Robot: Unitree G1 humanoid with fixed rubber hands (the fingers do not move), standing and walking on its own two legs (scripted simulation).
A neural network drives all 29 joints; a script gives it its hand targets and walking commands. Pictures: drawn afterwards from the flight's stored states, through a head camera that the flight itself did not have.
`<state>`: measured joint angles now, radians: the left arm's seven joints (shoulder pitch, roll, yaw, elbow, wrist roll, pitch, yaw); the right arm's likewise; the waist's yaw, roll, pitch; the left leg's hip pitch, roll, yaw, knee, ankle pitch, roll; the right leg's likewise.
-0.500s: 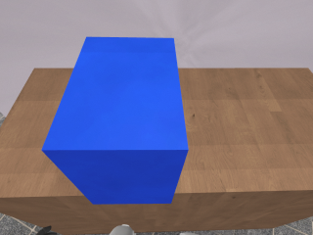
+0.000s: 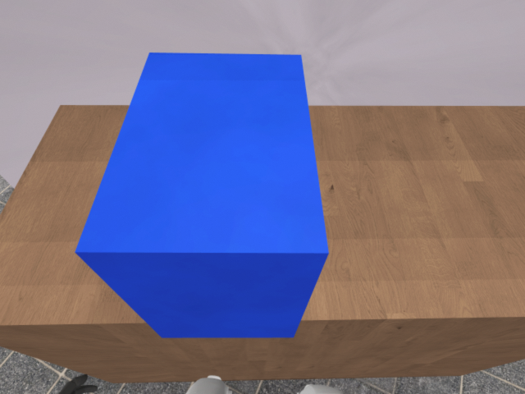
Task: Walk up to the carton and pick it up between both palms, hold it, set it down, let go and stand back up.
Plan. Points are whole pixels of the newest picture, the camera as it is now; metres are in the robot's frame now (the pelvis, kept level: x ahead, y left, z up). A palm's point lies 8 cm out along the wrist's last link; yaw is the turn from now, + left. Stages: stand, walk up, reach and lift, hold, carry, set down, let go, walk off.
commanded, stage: walk up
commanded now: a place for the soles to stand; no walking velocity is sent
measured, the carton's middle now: (226, 205) +0.35 +0.06 +0.10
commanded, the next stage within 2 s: none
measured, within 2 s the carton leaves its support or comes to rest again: neither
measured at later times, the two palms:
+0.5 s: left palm out of the picture +0.10 +0.31 -0.11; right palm out of the picture +0.05 -0.31 -0.10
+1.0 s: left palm out of the picture +0.09 +0.30 -0.11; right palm out of the picture +0.05 -0.32 -0.10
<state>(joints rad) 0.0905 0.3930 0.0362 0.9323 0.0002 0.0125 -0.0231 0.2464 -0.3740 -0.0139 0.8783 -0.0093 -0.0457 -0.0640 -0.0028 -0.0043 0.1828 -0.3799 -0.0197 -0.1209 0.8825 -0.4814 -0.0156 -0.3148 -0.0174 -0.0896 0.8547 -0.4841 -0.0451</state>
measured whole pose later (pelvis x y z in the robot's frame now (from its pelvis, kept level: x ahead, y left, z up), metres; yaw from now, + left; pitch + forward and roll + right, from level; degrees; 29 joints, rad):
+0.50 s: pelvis -0.01 +0.00 +0.00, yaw +0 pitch -4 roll +0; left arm 0.09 0.39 0.04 0.93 0.00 0.02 -0.02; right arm 0.24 -0.37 -0.01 0.88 -0.01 -0.05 -0.06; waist 0.00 -0.01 0.22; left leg -0.36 -0.02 -0.12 0.83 -0.39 -0.03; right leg -0.31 -0.02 -0.09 0.88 -0.50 -0.05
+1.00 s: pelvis -0.01 -0.01 +0.00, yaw +0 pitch -5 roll +1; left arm 0.09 0.39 0.04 0.92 0.00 0.02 -0.02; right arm 0.23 -0.38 -0.01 0.89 -0.01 -0.06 -0.06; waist 0.00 -0.03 0.23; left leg -0.35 -0.03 -0.13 0.82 -0.38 -0.03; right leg -0.29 -0.02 -0.09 0.86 -0.53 -0.05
